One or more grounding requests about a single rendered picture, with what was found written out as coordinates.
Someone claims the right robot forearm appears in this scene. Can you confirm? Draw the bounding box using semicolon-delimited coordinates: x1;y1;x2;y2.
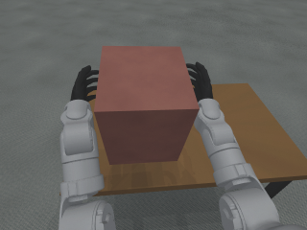
194;98;280;221

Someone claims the table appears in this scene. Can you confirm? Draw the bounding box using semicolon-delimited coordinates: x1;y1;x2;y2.
59;83;307;198

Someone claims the left robot upper arm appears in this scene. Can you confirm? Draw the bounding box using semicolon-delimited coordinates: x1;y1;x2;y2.
59;200;116;230

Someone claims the robot left hand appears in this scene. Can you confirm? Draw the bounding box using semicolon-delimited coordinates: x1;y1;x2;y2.
70;65;99;102

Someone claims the carton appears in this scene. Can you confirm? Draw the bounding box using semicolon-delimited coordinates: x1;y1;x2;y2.
94;46;200;165

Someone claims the robot right hand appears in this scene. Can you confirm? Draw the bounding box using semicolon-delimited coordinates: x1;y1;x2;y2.
186;62;214;102

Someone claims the right robot upper arm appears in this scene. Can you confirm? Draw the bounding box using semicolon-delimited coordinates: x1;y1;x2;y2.
219;187;307;230

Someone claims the left robot forearm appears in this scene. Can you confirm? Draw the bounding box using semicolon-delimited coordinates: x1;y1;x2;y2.
59;100;105;226

